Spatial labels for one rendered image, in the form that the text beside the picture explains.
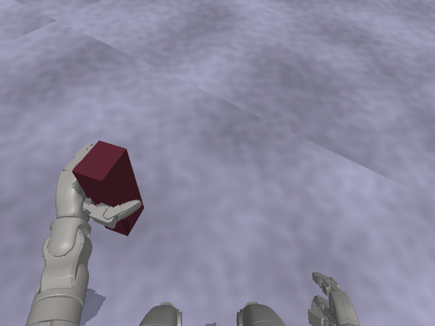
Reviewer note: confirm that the carton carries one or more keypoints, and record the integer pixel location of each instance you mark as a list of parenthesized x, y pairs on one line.
[(106, 176)]

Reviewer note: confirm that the left robot hand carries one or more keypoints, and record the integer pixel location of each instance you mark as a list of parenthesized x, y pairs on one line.
[(71, 200)]

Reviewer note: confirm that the right robot hand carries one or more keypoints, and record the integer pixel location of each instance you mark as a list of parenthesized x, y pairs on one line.
[(338, 310)]

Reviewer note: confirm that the left robot arm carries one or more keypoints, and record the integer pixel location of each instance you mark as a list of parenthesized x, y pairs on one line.
[(61, 292)]

